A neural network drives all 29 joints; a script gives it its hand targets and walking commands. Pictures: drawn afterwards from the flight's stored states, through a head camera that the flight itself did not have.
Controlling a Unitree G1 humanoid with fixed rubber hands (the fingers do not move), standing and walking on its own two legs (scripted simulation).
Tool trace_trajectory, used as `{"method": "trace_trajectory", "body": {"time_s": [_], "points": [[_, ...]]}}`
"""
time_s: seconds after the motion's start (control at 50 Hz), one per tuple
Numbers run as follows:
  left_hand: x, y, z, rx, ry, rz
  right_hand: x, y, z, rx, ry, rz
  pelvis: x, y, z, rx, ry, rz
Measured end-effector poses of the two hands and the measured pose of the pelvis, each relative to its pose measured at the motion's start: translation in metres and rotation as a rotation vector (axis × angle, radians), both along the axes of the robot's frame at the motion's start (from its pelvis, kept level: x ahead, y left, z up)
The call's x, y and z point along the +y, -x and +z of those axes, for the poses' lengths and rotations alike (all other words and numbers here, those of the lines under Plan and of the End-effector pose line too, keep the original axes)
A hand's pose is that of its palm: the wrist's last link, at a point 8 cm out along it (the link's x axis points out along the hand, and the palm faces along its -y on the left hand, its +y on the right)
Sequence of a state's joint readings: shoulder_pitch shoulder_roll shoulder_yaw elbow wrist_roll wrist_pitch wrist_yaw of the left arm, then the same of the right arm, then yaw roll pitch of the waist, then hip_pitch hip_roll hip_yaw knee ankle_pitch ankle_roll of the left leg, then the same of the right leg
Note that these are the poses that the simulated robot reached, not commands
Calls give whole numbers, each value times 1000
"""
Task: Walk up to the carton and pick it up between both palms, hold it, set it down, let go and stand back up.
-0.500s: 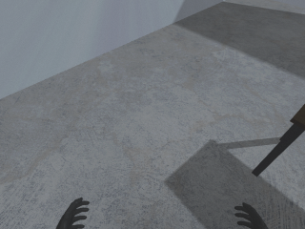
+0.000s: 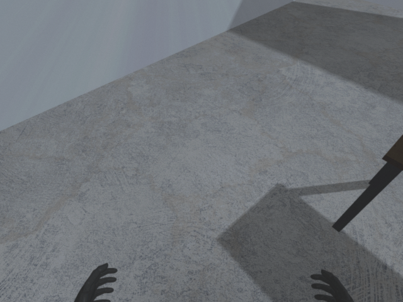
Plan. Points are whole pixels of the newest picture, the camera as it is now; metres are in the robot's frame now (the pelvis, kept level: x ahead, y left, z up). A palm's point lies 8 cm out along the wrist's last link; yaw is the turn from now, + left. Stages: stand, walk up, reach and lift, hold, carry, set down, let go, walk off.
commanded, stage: walk up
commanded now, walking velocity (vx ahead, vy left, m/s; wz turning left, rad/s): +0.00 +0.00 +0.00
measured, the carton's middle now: out of the picture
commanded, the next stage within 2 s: none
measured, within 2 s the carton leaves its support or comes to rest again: neither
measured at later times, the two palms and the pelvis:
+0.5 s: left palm (148, 277) +0.18 +0.13 -0.08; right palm out of the picture -0.01 -0.40 -0.13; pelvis -0.03 -0.08 -0.02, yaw -22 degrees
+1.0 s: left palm (230, 269) +0.20 -0.04 -0.10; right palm out of the picture -0.23 -0.42 -0.08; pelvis -0.08 -0.16 -0.01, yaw -43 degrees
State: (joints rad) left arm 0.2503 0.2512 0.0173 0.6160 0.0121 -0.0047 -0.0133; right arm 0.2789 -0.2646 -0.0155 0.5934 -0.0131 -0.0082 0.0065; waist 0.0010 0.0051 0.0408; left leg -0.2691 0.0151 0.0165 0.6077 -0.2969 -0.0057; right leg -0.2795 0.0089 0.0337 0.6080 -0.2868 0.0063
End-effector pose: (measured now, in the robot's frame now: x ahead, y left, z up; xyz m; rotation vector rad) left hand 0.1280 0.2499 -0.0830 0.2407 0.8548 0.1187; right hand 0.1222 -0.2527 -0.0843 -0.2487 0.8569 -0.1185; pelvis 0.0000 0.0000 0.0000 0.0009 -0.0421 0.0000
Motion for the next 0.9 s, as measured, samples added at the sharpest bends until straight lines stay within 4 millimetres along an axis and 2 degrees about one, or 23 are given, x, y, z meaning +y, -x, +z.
{"method": "trace_trajectory", "body": {"time_s": [0.12,0.18,0.24,0.3,0.38,0.44,0.48,0.56,0.66,0.7,0.76,0.84,0.9], "points": [[0,-1,-1,16,-8,-27,-4,1,-1,-1,17,-8,-1,1,-1,0,-8,-26],[-1,-3,-4,86,-56,-118,-26,9,0,-25,72,-66,-4,7,-4,-11,-16,-113],[-7,-16,-2,122,-95,-193,-56,36,-1,-6,118,-154,-14,14,-5,-24,-20,-168],[-26,-36,2,111,-99,-255,-85,70,-7,42,144,-228,-27,20,-7,-34,-34,-222],[-69,-59,3,68,-98,-345,-124,108,-26,79,146,-306,-51,24,-18,-36,-43,-286],[-99,-63,0,33,-98,-370,-145,128,-43,98,121,-353,-70,28,-27,-39,-9,-322],[-112,-57,-1,46,-92,-372,-148,135,-44,97,89,-393,-78,29,-25,-32,-12,-359],[-129,-47,-1,87,-101,-390,-147,144,-30,67,53,-430,-90,33,-14,-23,-7,-424],[-152,-55,-11,77,-59,-433,-150,174,-15,70,79,-473,-104,38,-12,-21,16,-478],[-163,-62,-21,72,-39,-465,-152,192,-11,74,110,-508,-108,39,-17,-25,26,-494],[-188,-69,-30,80,-25,-542,-156,235,-4,108,172,-583,-114,43,-19,-52,12,-547],[-222,-76,-27,96,-32,-667,-159,291,9,146,221,-700,-124,52,-12,-66,12,-620],[-244,-80,-22,89,-26,-718,-160,320,11,162,217,-761,-134,61,-9,-70,7,-664]]}}
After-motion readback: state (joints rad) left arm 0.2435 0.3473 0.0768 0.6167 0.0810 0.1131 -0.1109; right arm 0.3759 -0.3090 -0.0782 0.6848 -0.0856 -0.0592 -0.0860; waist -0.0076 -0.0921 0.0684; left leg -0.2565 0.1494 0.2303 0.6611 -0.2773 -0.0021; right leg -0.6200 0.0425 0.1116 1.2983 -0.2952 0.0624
